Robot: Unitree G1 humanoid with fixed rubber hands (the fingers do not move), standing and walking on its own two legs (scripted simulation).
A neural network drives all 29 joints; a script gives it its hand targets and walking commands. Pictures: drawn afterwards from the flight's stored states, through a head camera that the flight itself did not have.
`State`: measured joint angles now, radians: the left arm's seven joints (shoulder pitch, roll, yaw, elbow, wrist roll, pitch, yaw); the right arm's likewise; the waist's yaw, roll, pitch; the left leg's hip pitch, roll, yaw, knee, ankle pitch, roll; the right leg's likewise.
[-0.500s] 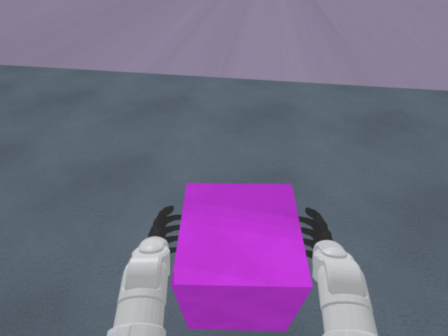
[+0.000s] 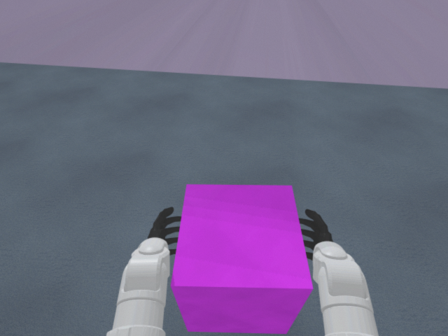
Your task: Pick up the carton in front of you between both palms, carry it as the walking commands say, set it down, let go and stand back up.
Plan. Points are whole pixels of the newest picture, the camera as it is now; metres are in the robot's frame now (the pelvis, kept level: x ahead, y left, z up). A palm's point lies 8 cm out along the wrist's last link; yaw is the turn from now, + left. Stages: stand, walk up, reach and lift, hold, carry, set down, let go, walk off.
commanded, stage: carry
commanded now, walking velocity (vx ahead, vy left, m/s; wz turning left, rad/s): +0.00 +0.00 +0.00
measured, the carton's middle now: (237, 261) +0.31 +0.00 -0.03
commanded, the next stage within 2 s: hold in 0.16 s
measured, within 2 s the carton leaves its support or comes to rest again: neither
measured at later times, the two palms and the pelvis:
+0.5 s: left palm (157, 254) +0.27 +0.15 +0.05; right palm (328, 259) +0.27 -0.15 +0.05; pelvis -0.02 +0.00 +0.01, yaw +0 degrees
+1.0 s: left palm (161, 249) +0.28 +0.14 +0.06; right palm (332, 253) +0.28 -0.16 +0.06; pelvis -0.02 -0.01 +0.00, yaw +0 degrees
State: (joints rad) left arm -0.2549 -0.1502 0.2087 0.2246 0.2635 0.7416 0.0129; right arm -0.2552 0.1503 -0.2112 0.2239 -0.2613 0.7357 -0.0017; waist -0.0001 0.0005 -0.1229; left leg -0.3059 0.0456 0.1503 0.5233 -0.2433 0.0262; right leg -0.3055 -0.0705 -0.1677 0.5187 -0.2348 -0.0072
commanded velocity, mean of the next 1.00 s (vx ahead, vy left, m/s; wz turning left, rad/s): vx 0.00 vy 0.00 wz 0.00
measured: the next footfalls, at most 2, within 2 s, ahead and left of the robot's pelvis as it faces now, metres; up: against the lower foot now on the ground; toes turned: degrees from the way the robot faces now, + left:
none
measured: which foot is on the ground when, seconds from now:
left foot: down 0.00-1.00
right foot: down 0.00-1.00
